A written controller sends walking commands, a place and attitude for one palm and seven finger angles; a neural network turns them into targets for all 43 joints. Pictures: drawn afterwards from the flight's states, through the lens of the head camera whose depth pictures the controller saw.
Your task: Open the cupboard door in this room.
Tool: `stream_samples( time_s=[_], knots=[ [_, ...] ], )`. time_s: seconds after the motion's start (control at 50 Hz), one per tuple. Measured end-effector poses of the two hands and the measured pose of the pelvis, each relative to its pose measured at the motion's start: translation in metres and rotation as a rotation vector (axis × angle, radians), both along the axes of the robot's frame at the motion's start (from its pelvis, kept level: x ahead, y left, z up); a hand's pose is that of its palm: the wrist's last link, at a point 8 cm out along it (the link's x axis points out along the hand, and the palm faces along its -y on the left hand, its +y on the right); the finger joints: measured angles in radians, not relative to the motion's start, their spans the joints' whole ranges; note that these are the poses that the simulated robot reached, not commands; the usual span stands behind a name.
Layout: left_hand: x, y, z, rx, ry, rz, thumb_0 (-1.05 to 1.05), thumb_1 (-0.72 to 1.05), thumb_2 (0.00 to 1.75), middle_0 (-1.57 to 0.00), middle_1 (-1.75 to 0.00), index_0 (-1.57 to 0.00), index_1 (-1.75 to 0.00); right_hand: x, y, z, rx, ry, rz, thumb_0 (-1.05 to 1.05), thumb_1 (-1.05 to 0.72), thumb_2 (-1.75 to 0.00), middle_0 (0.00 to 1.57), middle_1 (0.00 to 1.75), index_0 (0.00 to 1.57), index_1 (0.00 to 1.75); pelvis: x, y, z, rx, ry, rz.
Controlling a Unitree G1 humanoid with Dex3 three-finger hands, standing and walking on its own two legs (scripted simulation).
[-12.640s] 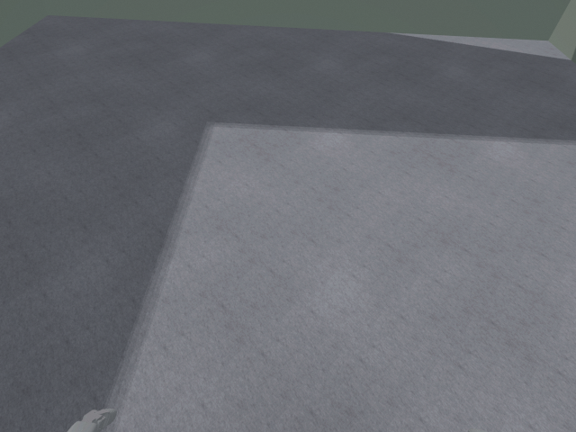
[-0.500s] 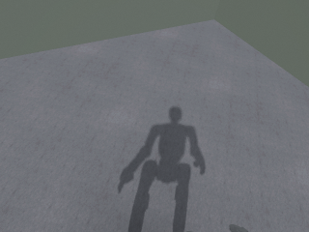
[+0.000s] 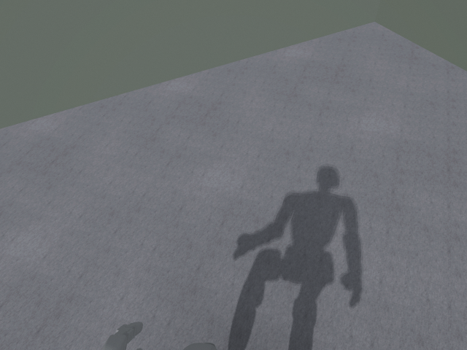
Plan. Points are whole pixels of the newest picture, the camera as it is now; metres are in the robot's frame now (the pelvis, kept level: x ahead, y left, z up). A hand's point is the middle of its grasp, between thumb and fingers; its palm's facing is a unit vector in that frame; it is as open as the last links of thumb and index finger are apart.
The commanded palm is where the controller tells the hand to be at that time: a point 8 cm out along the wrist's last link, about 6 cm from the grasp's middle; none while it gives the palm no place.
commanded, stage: turn or walk to find it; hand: left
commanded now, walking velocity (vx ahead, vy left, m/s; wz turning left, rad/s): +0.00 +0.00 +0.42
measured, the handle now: out of the picture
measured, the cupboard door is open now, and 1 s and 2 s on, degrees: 0 0 0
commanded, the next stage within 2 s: none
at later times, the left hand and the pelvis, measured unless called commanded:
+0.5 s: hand out of the picture -0.09 +0.19 -0.17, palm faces +0.31 -0.91 -0.26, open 7.4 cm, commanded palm none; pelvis -0.04 +0.00 +0.00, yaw +14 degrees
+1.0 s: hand out of the picture -0.02 +0.23 -0.15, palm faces +0.41 -0.87 -0.28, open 7.4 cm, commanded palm none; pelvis -0.05 -0.01 +0.00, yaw +25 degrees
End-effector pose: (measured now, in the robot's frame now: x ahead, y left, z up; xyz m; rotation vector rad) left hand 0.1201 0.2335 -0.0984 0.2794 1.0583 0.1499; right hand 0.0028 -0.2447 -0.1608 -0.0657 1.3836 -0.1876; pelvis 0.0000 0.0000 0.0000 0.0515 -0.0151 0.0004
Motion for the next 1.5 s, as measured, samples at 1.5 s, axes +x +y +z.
stream_samples(
  time_s=[1.5],
  knots=[
    [-0.334, -0.030, -0.053, -0.144, 0.226, 0.823, 0.00, 0.91, 0.90, -0.20, -0.30, -0.21, -0.30, 0.166, 0.099, 0.025, -0.052, -0.196, 0.821, 0.00, -0.91, -0.90, 0.20, 0.30, 0.19, 0.30, -0.064, -0.003, -0.013, -0.048, -0.014, 0.688]
  ],
)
